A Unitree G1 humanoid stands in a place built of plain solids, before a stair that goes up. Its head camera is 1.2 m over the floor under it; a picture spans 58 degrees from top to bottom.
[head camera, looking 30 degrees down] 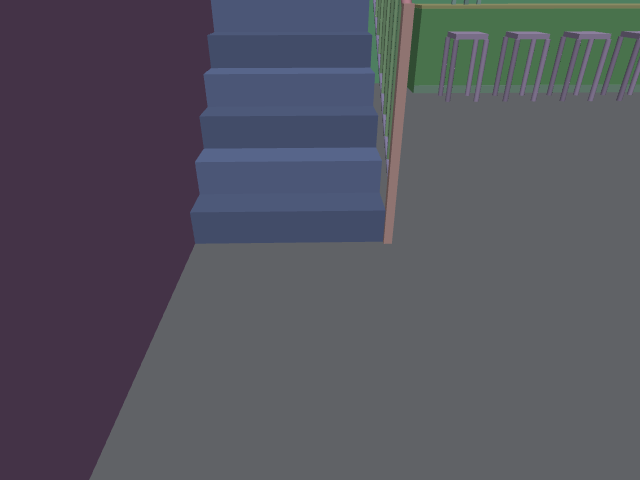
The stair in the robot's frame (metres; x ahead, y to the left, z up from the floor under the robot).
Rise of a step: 0.19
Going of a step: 0.23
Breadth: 1.03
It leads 1 degrees to the left of straight ahead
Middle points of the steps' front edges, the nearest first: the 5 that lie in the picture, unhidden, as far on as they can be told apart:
2.05 0.17 0.19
2.28 0.17 0.38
2.51 0.18 0.57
2.75 0.18 0.77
2.98 0.19 0.96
